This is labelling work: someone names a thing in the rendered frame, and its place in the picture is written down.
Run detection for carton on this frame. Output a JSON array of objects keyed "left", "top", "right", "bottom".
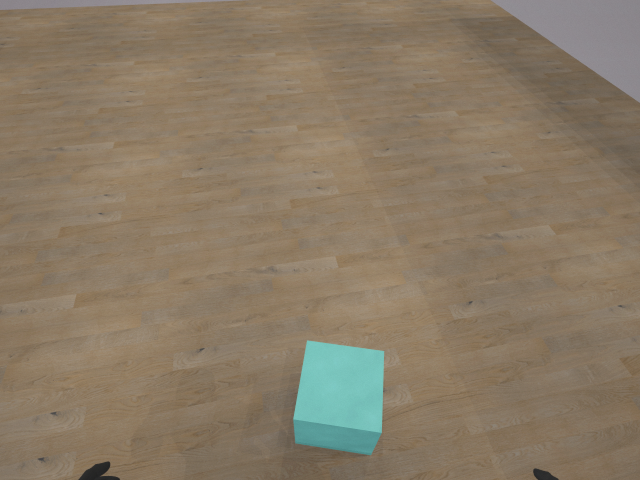
[{"left": 293, "top": 340, "right": 384, "bottom": 455}]

